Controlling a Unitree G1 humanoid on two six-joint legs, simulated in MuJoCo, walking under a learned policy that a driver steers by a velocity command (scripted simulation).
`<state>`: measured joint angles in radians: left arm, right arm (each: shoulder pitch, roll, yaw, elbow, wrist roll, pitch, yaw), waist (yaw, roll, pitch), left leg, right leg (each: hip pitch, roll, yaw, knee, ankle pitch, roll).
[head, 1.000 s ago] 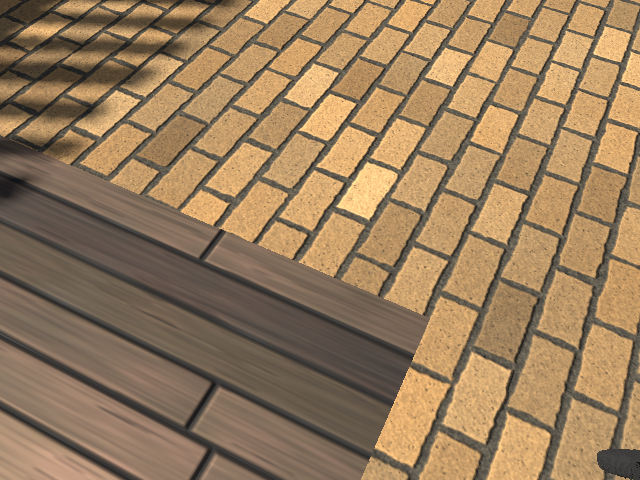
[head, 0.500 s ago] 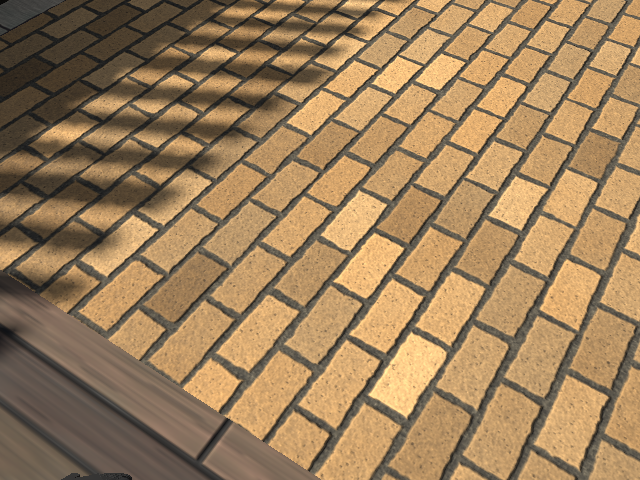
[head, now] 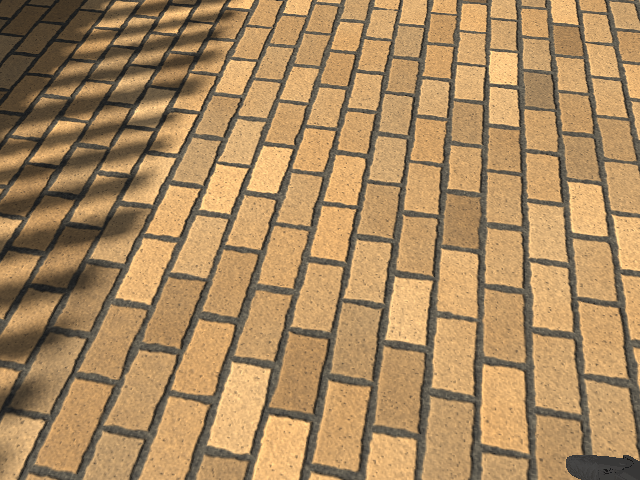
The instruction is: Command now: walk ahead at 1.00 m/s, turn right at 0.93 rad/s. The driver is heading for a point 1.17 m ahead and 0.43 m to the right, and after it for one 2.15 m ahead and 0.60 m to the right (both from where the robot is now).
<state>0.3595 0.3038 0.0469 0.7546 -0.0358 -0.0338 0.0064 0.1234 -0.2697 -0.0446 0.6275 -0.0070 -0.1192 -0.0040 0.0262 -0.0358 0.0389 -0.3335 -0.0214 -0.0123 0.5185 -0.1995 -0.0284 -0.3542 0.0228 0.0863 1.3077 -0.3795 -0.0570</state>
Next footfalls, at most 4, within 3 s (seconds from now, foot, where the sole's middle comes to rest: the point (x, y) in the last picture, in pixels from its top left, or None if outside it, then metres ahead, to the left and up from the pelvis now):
0.32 right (420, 478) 0.48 -0.15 -0.76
0.76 left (411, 290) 0.93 -0.16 -0.76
1.24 right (611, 259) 1.04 -0.68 -0.76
1.66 left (553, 179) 1.33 -0.59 -0.77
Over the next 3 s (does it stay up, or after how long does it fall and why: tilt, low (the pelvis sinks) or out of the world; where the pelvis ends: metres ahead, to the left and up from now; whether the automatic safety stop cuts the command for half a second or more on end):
stays up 1.24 -0.65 0.01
